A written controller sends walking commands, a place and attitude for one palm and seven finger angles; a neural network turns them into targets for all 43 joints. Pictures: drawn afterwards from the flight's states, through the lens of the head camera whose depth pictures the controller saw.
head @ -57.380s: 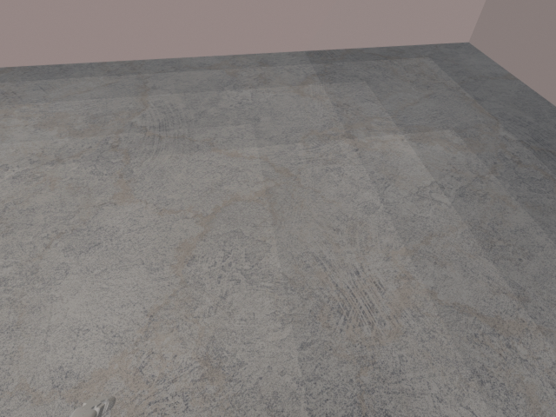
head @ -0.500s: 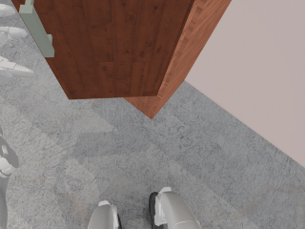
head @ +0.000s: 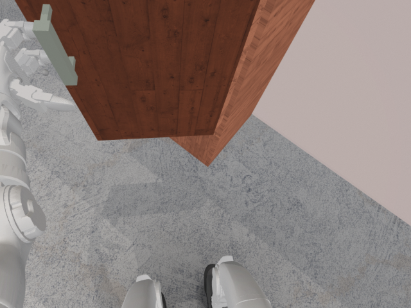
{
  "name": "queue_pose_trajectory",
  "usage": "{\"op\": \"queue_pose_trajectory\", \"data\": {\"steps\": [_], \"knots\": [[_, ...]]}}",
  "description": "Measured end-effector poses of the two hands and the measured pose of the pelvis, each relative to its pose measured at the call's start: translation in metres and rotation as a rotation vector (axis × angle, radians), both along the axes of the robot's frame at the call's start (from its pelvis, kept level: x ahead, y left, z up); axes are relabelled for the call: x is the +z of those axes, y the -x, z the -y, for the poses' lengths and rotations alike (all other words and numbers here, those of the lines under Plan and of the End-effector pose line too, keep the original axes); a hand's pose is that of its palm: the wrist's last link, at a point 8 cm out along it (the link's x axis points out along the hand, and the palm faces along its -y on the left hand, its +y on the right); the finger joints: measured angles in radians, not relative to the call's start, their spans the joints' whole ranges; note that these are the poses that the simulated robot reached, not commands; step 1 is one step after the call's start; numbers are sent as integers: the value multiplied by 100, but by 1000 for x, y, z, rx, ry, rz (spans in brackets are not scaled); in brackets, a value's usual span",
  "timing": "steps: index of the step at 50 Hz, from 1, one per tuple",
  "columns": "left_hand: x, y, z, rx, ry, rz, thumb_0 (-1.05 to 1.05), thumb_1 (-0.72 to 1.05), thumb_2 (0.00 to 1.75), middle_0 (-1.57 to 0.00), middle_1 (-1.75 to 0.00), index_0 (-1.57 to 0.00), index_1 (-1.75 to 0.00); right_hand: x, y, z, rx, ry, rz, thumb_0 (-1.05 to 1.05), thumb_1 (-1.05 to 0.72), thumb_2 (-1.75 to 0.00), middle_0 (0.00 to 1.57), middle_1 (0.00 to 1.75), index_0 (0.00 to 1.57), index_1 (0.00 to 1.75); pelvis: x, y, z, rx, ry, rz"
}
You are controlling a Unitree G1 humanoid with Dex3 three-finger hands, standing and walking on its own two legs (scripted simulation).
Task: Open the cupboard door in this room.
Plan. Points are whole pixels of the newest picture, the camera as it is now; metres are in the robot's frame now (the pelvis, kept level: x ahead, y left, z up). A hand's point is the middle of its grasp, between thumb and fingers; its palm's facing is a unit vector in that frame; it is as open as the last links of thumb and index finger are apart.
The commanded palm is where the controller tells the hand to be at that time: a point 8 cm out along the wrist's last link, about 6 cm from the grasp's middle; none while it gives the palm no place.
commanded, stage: slide the fingers in behind the handle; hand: left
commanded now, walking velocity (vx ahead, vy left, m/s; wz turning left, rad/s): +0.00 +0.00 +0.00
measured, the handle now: (59, 47) +0.58 +0.21 +0.07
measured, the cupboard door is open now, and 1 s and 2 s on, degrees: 45 45 49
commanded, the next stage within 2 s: close the thumb around the handle in 0.80 s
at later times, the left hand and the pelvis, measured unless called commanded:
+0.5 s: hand (64, 70) +0.53 +0.19 +0.07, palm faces -0.01 -1.00 -0.03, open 14.0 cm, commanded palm +0.50 +0.24 +0.07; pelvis +0.00 -0.01 +0.00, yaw +0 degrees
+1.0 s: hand (58, 75) +0.52 +0.20 +0.07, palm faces -0.01 -1.00 -0.03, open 13.8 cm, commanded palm +0.50 +0.24 +0.07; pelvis -0.01 +0.00 +0.00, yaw +1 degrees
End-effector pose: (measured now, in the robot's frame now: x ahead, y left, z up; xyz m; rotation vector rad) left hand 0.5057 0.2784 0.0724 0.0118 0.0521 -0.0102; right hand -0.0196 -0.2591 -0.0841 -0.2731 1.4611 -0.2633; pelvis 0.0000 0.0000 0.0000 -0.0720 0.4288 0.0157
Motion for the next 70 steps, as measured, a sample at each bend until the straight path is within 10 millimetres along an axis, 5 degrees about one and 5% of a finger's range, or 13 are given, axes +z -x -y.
{"op": "queue_pose_trajectory", "data": {"steps": [23, 49, 57, 70], "knots": [[2, -1, 30, 1, -5, 23, -2, -49, 30, -30, -120, -30, -120, -6, -8, 4, 4, -22, 36, 0, -91, -90, 20, 30, 20, 30, 0, -1, 6, -1, -11, 3], [3, 8, 21, -1, -18, 38, -2, -48, 31, -30, -120, -30, -120, -7, 1, 8, 23, -1, 34, 0, -91, -90, 20, 30, 20, 30, -3, 8, 3, 3, -12, 7], [2, 4, 24, -2, -1, 25, -1, -24, 41, -32, -122, -31, -123, -7, 4, 3, 16, -6, 26, 0, -91, -90, 20, 30, 20, 30, -3, 7, 1, 6, -9, 6], [-3, -7, 28, 7, -3, 9, 0, 43, 69, -37, -130, -36, -130, -9, 5, -4, 4, -19, 18, 0, -91, -90, 20, 30, 21, 30, -4, 4, 0, 0, -8, -7]]}}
